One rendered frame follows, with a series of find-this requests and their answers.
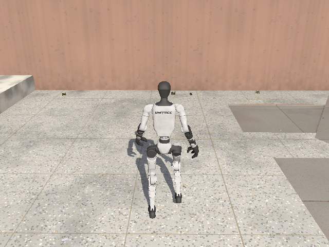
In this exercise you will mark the robot right forearm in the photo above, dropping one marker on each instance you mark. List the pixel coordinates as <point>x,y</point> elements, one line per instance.
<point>190,138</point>

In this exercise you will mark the right robot upper arm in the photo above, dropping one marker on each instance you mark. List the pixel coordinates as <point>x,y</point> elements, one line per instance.
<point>183,117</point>

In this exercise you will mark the robot left forearm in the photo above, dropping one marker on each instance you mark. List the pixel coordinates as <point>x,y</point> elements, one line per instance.
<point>139,133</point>

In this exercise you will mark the robot left hand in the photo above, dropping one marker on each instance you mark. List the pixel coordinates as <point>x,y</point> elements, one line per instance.
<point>138,141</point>

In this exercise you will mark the robot right thigh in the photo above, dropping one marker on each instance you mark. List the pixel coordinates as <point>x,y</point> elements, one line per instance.
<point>176,153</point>

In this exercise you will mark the robot right hand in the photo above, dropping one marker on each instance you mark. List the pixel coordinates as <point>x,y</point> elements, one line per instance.
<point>195,151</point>

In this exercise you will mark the left robot upper arm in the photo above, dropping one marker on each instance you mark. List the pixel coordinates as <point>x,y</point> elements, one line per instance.
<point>145,116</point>

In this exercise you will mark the robot left foot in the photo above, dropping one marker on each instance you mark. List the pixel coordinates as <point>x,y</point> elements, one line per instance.
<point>152,213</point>

